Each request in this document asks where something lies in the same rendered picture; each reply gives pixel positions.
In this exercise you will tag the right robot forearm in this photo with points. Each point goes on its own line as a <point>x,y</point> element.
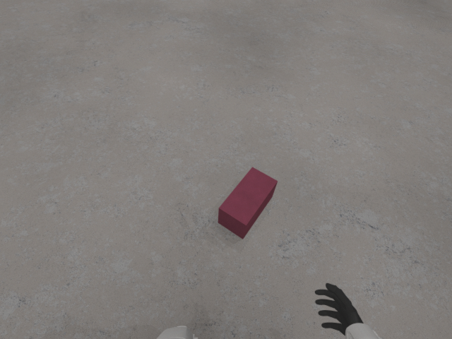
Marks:
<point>360,331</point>

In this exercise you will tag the carton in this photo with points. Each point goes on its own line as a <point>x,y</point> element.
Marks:
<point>243,206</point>

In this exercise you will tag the robot right hand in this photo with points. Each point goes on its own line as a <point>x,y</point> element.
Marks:
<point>346,313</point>

